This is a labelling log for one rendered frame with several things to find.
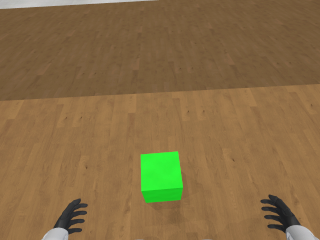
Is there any robot left forearm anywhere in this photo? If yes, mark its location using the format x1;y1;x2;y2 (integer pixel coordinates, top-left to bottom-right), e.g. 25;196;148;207
41;227;69;240

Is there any robot right forearm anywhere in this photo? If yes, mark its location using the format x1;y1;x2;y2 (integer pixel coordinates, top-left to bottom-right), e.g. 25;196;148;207
285;225;319;240

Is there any carton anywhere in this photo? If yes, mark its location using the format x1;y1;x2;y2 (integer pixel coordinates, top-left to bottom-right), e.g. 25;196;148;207
141;151;183;203

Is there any robot left hand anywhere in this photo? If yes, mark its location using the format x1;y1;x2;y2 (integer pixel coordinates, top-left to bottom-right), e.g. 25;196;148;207
53;198;88;234

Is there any robot right hand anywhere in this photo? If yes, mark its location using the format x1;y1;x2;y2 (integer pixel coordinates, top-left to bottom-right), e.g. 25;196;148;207
260;194;301;233

